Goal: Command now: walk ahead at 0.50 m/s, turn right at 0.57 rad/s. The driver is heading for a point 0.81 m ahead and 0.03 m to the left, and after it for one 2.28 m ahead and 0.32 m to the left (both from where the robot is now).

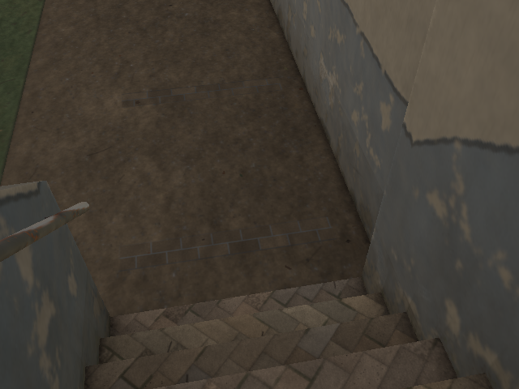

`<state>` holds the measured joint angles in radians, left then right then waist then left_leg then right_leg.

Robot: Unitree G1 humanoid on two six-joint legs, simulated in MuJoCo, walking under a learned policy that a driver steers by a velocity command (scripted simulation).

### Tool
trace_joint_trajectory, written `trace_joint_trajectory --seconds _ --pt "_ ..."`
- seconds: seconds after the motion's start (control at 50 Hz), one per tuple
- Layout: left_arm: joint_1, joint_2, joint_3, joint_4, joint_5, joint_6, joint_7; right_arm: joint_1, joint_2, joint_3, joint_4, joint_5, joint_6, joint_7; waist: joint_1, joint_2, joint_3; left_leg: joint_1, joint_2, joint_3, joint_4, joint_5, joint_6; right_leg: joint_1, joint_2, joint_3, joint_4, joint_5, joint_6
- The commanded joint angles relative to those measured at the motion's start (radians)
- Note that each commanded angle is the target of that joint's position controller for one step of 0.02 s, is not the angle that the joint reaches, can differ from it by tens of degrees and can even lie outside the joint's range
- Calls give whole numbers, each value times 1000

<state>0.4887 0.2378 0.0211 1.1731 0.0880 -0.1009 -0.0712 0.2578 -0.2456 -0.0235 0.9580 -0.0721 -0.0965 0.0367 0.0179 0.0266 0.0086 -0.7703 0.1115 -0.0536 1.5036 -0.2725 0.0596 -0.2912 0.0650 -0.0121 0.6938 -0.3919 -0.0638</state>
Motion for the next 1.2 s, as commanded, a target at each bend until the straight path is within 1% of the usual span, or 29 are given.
trace_joint_trajectory --seconds 0.02,0.08,0.12,0.16,0.2,0.24,0.26,0.28,0.32,0.34,0.38,0.42,0.46,0.48,0.54,0.64,0.68,0.7,0.72,0.78,0.8,0.82,0.84,0.88,0.9,0.96,1.0,1.1,1.2 --pt "-31 41 -39 -86 10 -40 -13 198 85 39 34 -29 29 35 -102 -146 115 373 -27 89 -169 492 -32 -651 -178 151 -79 303 -221" --pt "30 5 -51 -119 -3 -54 46 57 -13 43 -12 -23 8 38 28 10 49 311 3 -38 -731 934 -70 -508 -104 184 154 -20 -146" --pt "-3 94 -43 -147 30 -37 42 0 -23 41 -41 0 24 23 -12 -67 97 616 -66 77 -738 780 -122 -710 -100 226 159 -216 -151" --pt "38 113 -41 -186 12 -25 29 13 -62 31 -60 -57 39 33 -33 -86 118 561 -62 44 -811 540 -97 -547 -158 390 267 -158 -173" --pt "99 120 -31 -162 -17 15 29 8 -103 10 -38 -17 38 41 -2 -36 150 474 24 -62 -1302 505 -20 -218 -177 529 406 -102 -155" --pt "103 156 -23 -114 31 55 -33 360 -184 -50 81 8 0 21 -129 5 12 923 15 59 -1318 589 42 -335 -107 472 791 28 -103" --pt "359 -18 -34 -38 22 28 -82 594 -276 -94 148 -32 -4 29 -132 230 -228 1384 122 1 -827 1058 254 -651 74 286 1302 -199 -2" --pt "382 -22 -21 -96 -42 13 -87 527 -317 -93 116 -26 5 59 -78 214 -213 1404 245 -177 -802 1212 330 -977 115 140 1577 -401 4" --pt "12 40 -22 -291 -50 6 -31 410 -233 -84 126 -43 34 70 -144 96 30 1127 366 -542 -1052 192 371 -1389 -19 180 1591 -147 -15" --pt "12 -2 -43 -266 -44 18 -4 330 -42 -20 128 -69 37 70 -59 -74 101 885 315 -402 -1095 62 299 -1260 -123 262 1400 85 -67" --pt "61 -90 -68 -248 -19 27 -13 192 128 30 117 -65 -4 30 57 -123 171 431 172 -172 -1094 296 219 -963 -229 231 930 430 -80" --pt "-24 -44 -53 -248 2 35 -54 153 107 45 83 0 -56 -11 11 -90 146 29 0 33 -1057 121 181 -567 -210 52 516 801 -50" --pt "-132 -35 -59 -281 5 31 -82 234 -49 42 126 -32 -84 -4 12 79 75 -105 -3 -39 -1010 186 168 -344 -171 -1 701 829 29" --pt "-107 -13 -61 -286 10 33 -79 279 -71 38 155 -31 -91 -19 7 34 75 112 46 -128 -926 259 173 -551 -200 116 604 850 39" --pt "-272 34 -62 -306 28 16 -37 540 -7 59 214 -19 -78 -71 -126 -24 73 649 97 -263 -724 214 178 -967 -216 142 130 974 40" --pt "-429 39 -65 -355 38 45 -55 473 0 79 175 1 -30 -46 -116 35 152 143 18 -224 -753 -80 213 -345 -112 -51 50 878 43" --pt "-487 31 -64 -384 14 57 -55 472 -42 60 195 8 -23 -46 -147 3 195 376 54 -295 -682 35 207 -400 -154 17 -219 758 36" --pt "-635 4 -37 -392 -172 48 17 464 3 39 168 75 26 -66 -245 -159 158 475 -8 -175 -574 212 158 -291 -86 -45 -293 758 71" --pt "-541 -6 -46 -377 -187 38 50 439 -19 31 157 63 48 -80 -218 -39 154 487 -18 -167 -482 324 163 -200 -95 -33 -384 708 70" --pt "-104 64 -2 -204 -131 40 82 476 -14 14 178 46 82 -102 -101 32 68 369 -83 -105 -4 347 144 271 -182 -41 -631 910 22" --pt "36 127 21 -152 -108 55 81 448 -8 -6 161 38 75 -87 -39 -98 -6 69 -193 -9 285 -415 118 608 -294 58 -494 1243 -12" --pt "113 161 29 -148 -97 72 69 550 28 -14 116 85 73 -85 -73 -139 -247 -260 -218 4 615 -862 79 1033 -467 104 80 1555 -80" --pt "101 138 31 -155 -132 88 56 486 -8 -1 83 86 66 -90 -19 -96 -343 -379 -131 -19 602 -732 93 1017 -488 154 66 1255 -126" --pt "19 144 53 -171 -127 89 77 315 -4 -1 22 36 84 -83 20 -150 -259 -427 -75 -15 564 -495 61 658 -533 309 -168 319 -276" --pt "-26 56 22 -173 -103 84 84 248 -30 -13 12 28 93 -83 -20 -8 -142 -379 -77 -69 353 -189 36 422 -452 222 -202 165 -207" --pt "-144 -15 -29 -192 -91 55 99 104 40 1 -31 40 118 -63 -116 -13 148 72 -116 -6 -251 202 -67 -354 -328 77 -249 266 -140" --pt "-106 74 -2 -195 -80 26 85 303 67 -5 69 32 125 -48 -168 -139 31 190 -156 39 -195 446 -69 -337 -303 89 -122 382 -138" --pt "-93 55 9 -168 -116 19 99 -13 -19 -29 -51 32 111 -37 -86 -123 69 107 -101 -57 -564 791 -55 -253 -291 196 30 -87 -121" --pt "-63 89 21 -205 -78 54 119 -119 -20 -19 -79 70 103 -26 10 -111 123 394 -91 56 -841 715 -59 -311 -275 167 214 -52 -125"
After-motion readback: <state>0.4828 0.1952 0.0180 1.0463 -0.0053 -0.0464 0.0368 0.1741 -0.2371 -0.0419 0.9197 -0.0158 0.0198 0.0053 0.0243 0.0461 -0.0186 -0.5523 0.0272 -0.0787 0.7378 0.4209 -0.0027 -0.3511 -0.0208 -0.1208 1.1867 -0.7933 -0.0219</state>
